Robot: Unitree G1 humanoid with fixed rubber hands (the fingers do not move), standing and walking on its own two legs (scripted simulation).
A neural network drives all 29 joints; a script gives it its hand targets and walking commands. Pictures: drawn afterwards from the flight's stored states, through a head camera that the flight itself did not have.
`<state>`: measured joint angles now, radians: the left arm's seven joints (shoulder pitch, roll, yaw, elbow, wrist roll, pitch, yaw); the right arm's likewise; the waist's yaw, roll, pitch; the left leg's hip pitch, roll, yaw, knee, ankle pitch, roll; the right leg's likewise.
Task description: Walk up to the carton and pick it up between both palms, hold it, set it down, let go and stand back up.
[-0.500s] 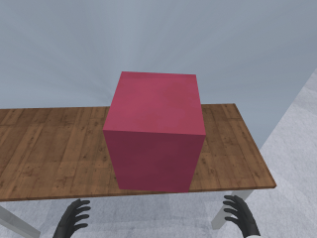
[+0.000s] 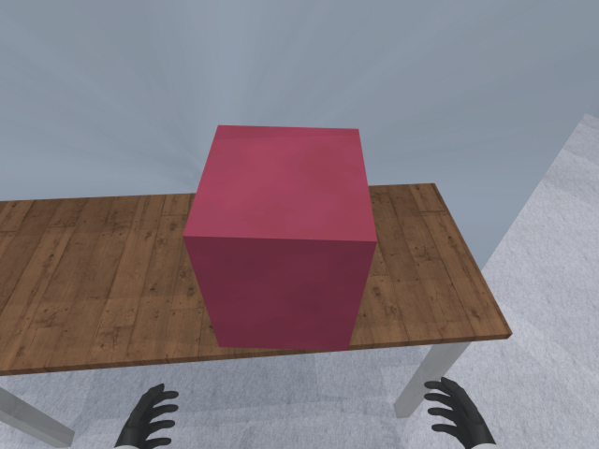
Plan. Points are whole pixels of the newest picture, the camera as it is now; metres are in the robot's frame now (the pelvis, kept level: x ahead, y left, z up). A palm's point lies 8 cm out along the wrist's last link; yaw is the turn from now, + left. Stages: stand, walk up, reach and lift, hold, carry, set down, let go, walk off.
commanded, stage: set down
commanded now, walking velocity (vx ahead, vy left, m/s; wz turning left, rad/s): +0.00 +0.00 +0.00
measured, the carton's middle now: (285, 242) +0.44 +0.03 +0.01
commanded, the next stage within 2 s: let go in 0.12 s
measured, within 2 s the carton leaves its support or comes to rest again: neither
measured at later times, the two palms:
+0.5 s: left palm (135, 437) +0.17 +0.23 -0.07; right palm (480, 443) +0.16 -0.23 -0.07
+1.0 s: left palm out of the picture +0.08 +0.28 -0.10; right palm out of the picture +0.09 -0.24 -0.10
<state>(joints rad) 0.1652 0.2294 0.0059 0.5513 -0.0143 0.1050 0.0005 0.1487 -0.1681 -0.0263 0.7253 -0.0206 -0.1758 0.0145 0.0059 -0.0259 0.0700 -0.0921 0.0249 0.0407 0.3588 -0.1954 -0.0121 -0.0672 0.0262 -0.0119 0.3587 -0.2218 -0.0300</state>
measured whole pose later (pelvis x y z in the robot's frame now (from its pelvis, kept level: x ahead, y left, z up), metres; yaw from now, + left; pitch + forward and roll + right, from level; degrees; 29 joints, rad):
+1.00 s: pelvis -0.01 +0.02 +0.00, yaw +1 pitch -3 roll -1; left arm 0.31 0.27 0.02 0.68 0.02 -0.03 0.01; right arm 0.28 -0.26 -0.02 0.75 -0.01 -0.04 0.00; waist 0.00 -0.01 0.01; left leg -0.19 0.00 0.03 0.45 -0.22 0.02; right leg -0.14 0.00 -0.02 0.42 -0.23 0.00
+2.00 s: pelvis -0.03 +0.01 -0.01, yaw +2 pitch -2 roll +0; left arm 0.39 0.27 -0.01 0.79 0.01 -0.02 0.02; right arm 0.36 -0.26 0.01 0.81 -0.01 -0.01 -0.01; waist 0.00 -0.01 0.01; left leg -0.24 0.00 0.00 0.48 -0.21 0.01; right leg -0.20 0.00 -0.02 0.48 -0.24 -0.01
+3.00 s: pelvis -0.02 +0.01 -0.01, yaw +2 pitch -2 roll +0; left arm 0.38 0.26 -0.01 0.89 0.00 -0.01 0.03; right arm 0.37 -0.24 0.00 0.92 0.00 -0.01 -0.03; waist 0.00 -0.01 0.02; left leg -0.23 0.00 -0.02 0.45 -0.20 0.00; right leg -0.18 0.01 -0.02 0.43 -0.23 -0.01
